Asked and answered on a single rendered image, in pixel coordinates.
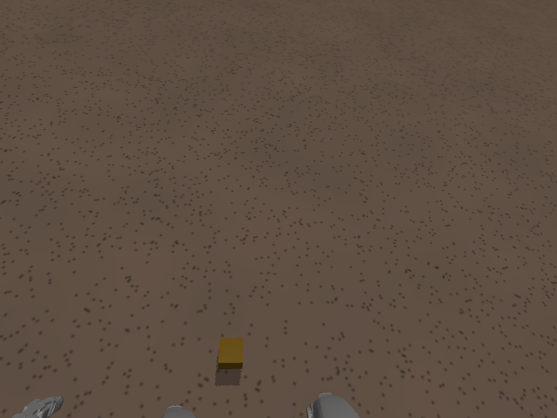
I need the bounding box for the left robot hand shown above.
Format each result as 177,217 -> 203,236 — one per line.
11,396 -> 64,418

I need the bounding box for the cube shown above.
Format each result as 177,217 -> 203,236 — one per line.
218,338 -> 244,369

